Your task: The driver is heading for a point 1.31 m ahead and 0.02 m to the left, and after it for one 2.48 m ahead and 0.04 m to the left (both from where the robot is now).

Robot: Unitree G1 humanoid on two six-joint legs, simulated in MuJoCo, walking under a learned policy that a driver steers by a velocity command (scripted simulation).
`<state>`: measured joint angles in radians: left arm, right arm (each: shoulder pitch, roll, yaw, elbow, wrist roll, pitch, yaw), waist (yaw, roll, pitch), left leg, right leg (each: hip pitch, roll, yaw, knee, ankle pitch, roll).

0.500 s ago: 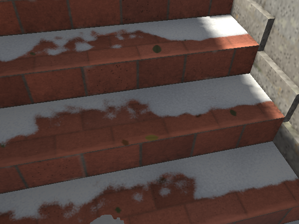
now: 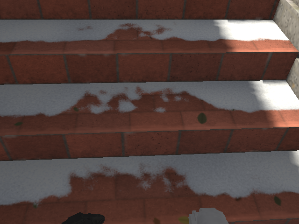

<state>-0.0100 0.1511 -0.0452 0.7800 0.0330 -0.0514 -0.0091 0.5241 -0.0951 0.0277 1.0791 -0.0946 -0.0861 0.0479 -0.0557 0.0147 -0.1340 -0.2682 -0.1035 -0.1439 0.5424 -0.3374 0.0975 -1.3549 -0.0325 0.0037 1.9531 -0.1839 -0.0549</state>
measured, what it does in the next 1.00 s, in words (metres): climbs, turning left: right foot 0.15 m higher, then left foot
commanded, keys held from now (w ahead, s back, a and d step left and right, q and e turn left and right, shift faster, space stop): q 0.26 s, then no key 0.74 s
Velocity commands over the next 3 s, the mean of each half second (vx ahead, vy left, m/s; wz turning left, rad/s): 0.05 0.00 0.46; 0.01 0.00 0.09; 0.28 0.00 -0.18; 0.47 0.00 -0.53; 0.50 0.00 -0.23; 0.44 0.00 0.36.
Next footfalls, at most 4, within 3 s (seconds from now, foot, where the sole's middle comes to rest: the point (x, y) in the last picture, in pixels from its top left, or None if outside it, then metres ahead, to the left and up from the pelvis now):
0.18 right None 0.26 -0.13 -0.62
0.62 left None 0.11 0.11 -0.64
1.30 left None -0.01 0.11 -0.77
1.68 right None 0.29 -0.04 -0.62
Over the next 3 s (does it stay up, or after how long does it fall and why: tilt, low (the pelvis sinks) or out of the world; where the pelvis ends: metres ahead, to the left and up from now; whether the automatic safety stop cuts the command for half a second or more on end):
stays up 0.88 -0.09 0.45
